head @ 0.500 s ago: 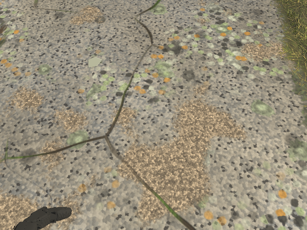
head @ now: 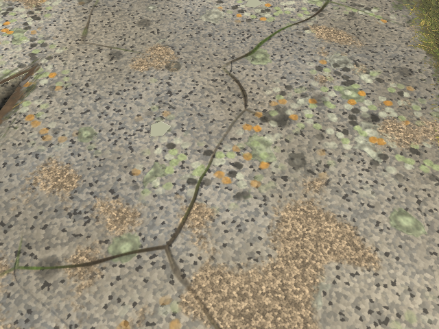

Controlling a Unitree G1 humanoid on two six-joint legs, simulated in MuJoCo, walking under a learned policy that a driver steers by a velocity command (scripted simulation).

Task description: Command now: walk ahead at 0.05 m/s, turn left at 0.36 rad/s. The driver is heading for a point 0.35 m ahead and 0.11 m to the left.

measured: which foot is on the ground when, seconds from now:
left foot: up 0.00-0.00, down 0.02-0.40, up 0.42-0.80, down 0.82-1.00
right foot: down 0.00-0.02, up 0.04-0.36, down 0.38-0.84, up 0.86-1.00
